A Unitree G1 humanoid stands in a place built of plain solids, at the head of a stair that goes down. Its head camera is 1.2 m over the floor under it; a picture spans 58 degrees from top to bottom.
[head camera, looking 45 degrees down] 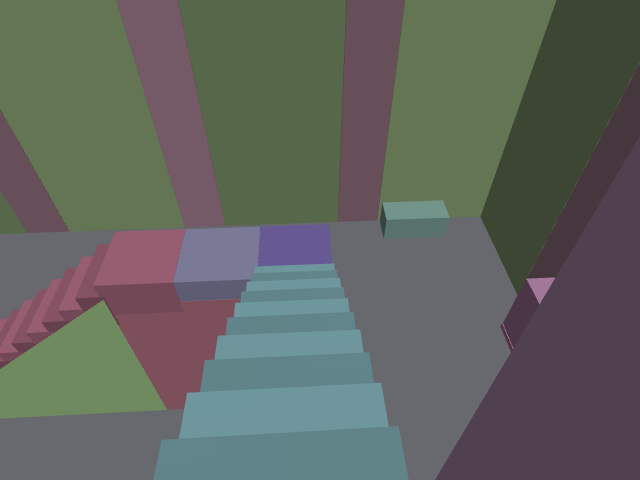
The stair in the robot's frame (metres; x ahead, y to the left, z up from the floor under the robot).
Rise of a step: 0.18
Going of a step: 0.24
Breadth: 0.74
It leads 3 degrees to the left of straight ahead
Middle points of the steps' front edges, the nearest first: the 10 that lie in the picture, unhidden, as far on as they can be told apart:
0.53 0.12 -0.18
0.77 0.13 -0.37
1.01 0.15 -0.55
1.25 0.16 -0.73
1.49 0.17 -0.91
1.73 0.18 -1.09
1.97 0.20 -1.27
2.21 0.21 -1.46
2.45 0.22 -1.64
2.69 0.24 -1.82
